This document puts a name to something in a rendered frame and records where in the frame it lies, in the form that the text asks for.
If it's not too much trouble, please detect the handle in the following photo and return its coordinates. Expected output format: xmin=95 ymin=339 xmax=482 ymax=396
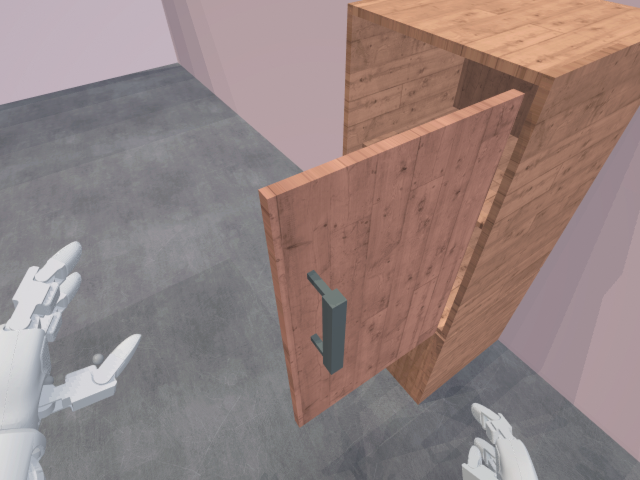
xmin=307 ymin=270 xmax=347 ymax=375

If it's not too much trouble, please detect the robot left forearm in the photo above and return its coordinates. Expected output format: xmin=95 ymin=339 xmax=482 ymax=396
xmin=0 ymin=428 xmax=46 ymax=480

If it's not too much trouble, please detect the right robot hand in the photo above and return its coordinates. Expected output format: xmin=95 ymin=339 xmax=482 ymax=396
xmin=462 ymin=403 xmax=538 ymax=480

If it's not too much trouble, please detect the cupboard door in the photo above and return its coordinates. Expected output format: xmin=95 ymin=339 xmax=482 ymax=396
xmin=258 ymin=89 xmax=525 ymax=428

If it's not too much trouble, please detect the left robot hand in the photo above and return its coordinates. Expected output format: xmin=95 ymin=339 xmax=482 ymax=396
xmin=0 ymin=241 xmax=142 ymax=430

